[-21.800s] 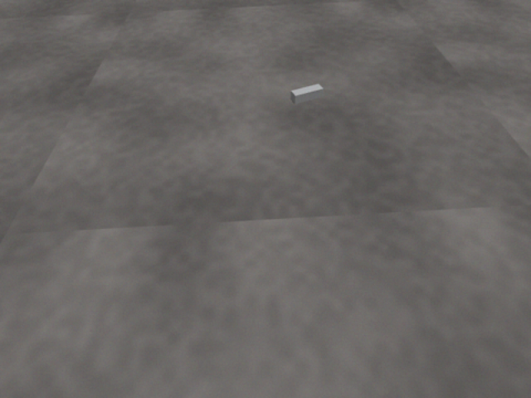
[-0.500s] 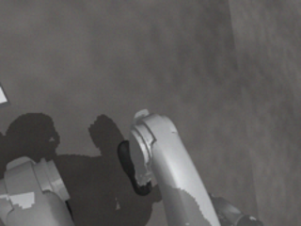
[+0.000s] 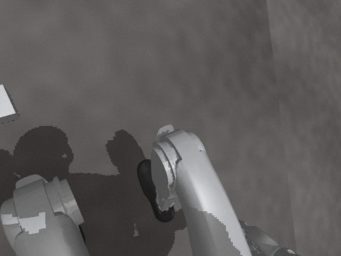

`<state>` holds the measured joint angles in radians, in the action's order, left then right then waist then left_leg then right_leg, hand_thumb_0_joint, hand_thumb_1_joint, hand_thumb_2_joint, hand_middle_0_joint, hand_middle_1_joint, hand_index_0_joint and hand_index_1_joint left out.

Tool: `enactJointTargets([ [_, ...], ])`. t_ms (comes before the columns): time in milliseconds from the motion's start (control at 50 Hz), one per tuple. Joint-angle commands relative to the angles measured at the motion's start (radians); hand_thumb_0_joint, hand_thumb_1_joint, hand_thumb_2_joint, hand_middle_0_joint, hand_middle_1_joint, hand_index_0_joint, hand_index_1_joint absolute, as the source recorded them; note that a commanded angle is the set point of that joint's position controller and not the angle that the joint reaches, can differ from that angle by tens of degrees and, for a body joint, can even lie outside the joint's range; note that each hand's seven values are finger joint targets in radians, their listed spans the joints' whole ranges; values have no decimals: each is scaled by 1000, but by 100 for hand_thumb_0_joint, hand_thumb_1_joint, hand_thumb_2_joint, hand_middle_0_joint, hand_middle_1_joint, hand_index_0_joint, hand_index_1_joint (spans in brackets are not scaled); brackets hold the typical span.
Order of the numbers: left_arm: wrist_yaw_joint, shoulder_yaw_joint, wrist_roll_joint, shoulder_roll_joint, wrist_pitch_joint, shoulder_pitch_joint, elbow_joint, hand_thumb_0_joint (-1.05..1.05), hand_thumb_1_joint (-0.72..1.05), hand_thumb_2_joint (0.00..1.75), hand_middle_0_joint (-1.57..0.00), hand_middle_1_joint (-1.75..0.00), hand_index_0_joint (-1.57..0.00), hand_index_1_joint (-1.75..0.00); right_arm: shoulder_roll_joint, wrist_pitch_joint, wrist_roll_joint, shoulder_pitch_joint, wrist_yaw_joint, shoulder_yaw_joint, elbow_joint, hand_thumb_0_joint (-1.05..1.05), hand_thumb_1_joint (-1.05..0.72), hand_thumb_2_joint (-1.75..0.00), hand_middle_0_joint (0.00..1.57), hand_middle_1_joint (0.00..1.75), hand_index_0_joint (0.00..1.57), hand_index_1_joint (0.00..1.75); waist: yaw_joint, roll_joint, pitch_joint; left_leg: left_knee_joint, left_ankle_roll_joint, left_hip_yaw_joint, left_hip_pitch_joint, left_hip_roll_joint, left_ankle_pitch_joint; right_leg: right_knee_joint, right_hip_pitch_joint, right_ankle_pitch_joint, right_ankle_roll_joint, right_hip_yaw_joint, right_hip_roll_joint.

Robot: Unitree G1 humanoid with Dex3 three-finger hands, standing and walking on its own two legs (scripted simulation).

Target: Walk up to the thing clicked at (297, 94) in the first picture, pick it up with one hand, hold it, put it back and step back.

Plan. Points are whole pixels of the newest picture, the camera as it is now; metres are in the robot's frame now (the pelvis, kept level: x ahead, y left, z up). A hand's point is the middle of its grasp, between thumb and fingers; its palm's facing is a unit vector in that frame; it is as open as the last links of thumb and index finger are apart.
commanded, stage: settle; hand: left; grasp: from above
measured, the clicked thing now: out of the picture +0.46 +0.30 -0.28
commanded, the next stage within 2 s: lift in 0.64 s
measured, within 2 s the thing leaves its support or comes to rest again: leaves its support in 0.02 s
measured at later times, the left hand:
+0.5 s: hand out of the picture +0.44 +0.30 -0.15, palm faces -0.47 -0.08 -0.88, open 9.7 cm
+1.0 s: hand out of the picture +0.43 +0.30 -0.10, palm faces -0.47 -0.10 -0.88, open 9.7 cm
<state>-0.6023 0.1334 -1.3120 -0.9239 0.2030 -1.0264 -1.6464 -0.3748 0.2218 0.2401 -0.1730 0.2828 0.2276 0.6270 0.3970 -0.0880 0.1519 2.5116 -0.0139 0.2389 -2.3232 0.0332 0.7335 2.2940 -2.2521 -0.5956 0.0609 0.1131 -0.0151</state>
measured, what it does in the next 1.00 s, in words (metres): rises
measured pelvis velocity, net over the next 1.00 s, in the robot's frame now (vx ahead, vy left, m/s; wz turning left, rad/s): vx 0.00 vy -0.01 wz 0.13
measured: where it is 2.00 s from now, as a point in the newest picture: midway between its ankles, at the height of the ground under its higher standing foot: (122, 228)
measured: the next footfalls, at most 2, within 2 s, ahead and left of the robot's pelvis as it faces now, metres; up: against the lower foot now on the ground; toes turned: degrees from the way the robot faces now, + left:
none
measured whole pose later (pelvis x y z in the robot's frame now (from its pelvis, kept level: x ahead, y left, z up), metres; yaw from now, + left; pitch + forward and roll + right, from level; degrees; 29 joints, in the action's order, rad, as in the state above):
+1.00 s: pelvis +0.00 -0.01 +0.05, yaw +7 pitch +36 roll -7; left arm -0.27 0.02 -1.20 -0.66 0.17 -0.92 -1.32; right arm -0.31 0.03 0.09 -0.22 0.14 0.03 0.71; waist 0.25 0.05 -0.10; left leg 2.29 -0.02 0.12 -2.23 0.04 0.69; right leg 2.18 -2.20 -0.60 0.05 0.02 0.03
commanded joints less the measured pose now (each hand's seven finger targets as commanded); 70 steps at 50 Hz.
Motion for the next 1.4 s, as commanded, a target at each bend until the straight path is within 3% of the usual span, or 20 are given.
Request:
enactJointTargets([
  [0, -26, 9, 17, -223, -8, -288, 232, 0, 75, 74, -116, -57, -114, -60, -314, -8, -23, -196, -10, -143, 18, 0, -91, -91, 20, 30, 20, 30, 15, 590, -775, -304, 2, -121, 574, -25, -292, -159, 376, 244, -98, 129, -27],
  [40, -12, 6, 22, -197, -10, -314, 328, 0, 75, 74, -114, -59, -113, -61, -298, -12, -32, -200, -7, -161, 29, 0, -91, -90, 20, 30, 20, 30, -2, 627, -820, -313, 3, -132, 598, -23, -300, -163, 378, 246, -99, 117, -27],
  [80, 7, -35, 47, -116, -21, -295, 331, 0, 76, 76, -115, -60, -113, -62, -277, -18, -46, -200, -2, -171, 61, 0, -91, -90, 20, 30, 20, 30, -14, 623, -828, -334, 2, -128, 606, -22, -281, -168, 342, 226, -103, 117, -21],
  [120, 27, -26, 43, -122, -31, -282, 355, 0, 74, 77, -114, -58, -112, -60, -282, -22, -59, -212, -1, -195, 69, 0, -91, -90, 20, 30, 20, 30, -32, 618, -854, -341, 0, -123, 626, -19, -304, -156, 309, 239, -102, 113, -18],
  [160, 48, -57, 46, -65, -43, -274, 346, 0, 75, 75, -113, -58, -111, -60, -258, -35, -70, -215, 1, -200, 84, 0, -90, -90, 20, 30, 20, 30, -39, 595, -876, -344, 8, -139, 610, -15, -314, -165, 329, 248, -103, 103, -21],
  [280, 130, -99, 68, 9, -56, -260, 331, 0, 76, 73, -116, -53, -113, -56, -234, -70, -94, -212, -15, -221, 88, 0, -90, -90, 20, 30, 20, 30, -55, 499, -831, -382, 24, -153, 543, -2, -231, -196, 305, 184, -104, 78, -13],
  [400, 190, -90, 87, 1, -38, -288, 362, 0, 75, 73, -115, -54, -113, -57, -215, -109, -107, -217, -52, -230, 69, 0, -90, -90, 20, 30, 20, 30, -70, 404, -861, -394, 36, -179, 488, 14, -220, -236, 379, 168, -99, 54, -4],
  [480, 211, -88, 75, -1, -16, -301, 369, 0, 74, 72, -114, -55, -111, -57, -205, -126, -109, -223, -78, -236, 61, 0, -90, -90, 20, 30, 20, 30, -67, 385, -850, -399, 35, -187, 497, 17, -214, -253, 381, 151, -101, 45, 0],
  [640, 213, -68, 64, -38, 10, -340, 431, 0, 76, 79, -116, -57, -112, -61, -184, -152, -118, -230, -118, -245, 56, 0, -90, -90, 20, 30, 20, 30, -103, 427, -937, -425, 32, -210, 541, 18, -226, -267, 407, 153, -103, 30, 5],
  [740, 214, -79, 71, -23, 3, -335, 411, 0, 72, 74, -113, -60, -111, -62, -177, -160, -121, -238, -140, -252, 61, 0, -92, -91, 20, 30, 20, 30, -98, 382, -930, -435, 43, -220, 520, 20, -191, -297, 430, 124, -100, 20, 4],
  [820, 236, -70, 104, -29, -18, -322, 457, 0, 72, 77, -111, -59, -109, -61, -173, -166, -134, -238, -152, -264, 67, 0, -90, -91, 20, 30, 20, 30, -138, 414, -980, -479, 39, -225, 562, 18, -187, -309, 442, 115, -104, 13, 8],
  [860, 259, -82, 120, 2, -30, -301, 467, 0, 75, 76, -111, -61, -110, -62, -169, -170, -143, -244, -155, -271, 64, 0, -90, -91, 20, 30, 20, 30, -134, 417, -983, -494, 37, -223, 591, 17, -206, -318, 443, 138, -105, 12, 10],
  [920, 288, -65, 126, -32, -35, -284, 528, 0, 71, 77, -110, -59, -109, -61, -172, -184, -158, -244, -163, -284, 60, 0, -91, -91, 20, 30, 20, 30, -154, 418, -995, -518, 36, -218, 599, 18, -213, -327, 455, 141, -109, 8, 15],
  [1040, 343, -76, 156, 17, -44, -189, 639, 0, 72, 78, -108, -63, -108, -63, -159, -205, -179, -246, -173, -304, 31, 0, -90, -91, 20, 30, 20, 30, -174, 384, -1003, -576, 38, -211, 667, 15, -226, -381, 499, 158, -104, -3, 20],
  [1080, 355, -62, 164, -14, -46, -192, 712, 0, 71, 78, -107, -63, -108, -63, -169, -214, -187, -236, -181, -315, 17, 0, -90, -91, 20, 30, 20, 30, -186, 391, -1007, -604, 37, -202, 689, 17, -195, -407, 499, 122, -109, -3, 21],
  [1120, 376, -90, 178, 45, -52, -119, 701, 0, 70, 81, -108, -63, -107, -64, -157, -218, -192, -230, -184, -314, 9, 0, -91, -91, 20, 30, 20, 30, -182, 346, -965, -630, 41, -201, 684, 14, -172, -437, 512, 109, -102, -6, 22],
  [1200, 399, -93, 206, 52, -62, -72, 834, 0, 73, 79, -106, -68, -108, -66, -144, -227, -209, -215, -197, -324, -15, 0, -90, -90, 20, 30, 20, 30, -215, 369, -1042, -702, 40, -191, 771, 7, -185, -472, 578, 131, -97, -15, 19],
  [1300, 423, -120, 244, 103, -84, -17, 903, 0, 72, 79, -108, -64, -108, -64, -122, -236, -222, -192, -218, -326, -27, 0, -90, -90, 20, 30, 20, 30, -216, 330, -986, -778, 40, -188, 838, -1, -180, -554, 644, 130, -92, -24, 16],
  [1340, 425, -97, 240, 65, -94, 16, 927, 0, 71, 80, -107, -64, -107, -64, -122, -242, -230, -179, -229, -332, -28, 0, -90, -90, 20, 30, 20, 30, -241, 339, -1008, -818, 37, -181, 900, -3, -190, -576, 679, 136, -92, -26, 15],
  [1380, 431, -119, 251, 109, -99, 24, 987, 0, 72, 80, -107, -63, -107, -63, -112, -244, -235, -172, -235, -331, -39, 0, -90, -90, 20, 30, 20, 30, -235, 327, -1005, -858, 35, -178, 932, -4, -200, -608, 718, 147, -89, -29, 16],
])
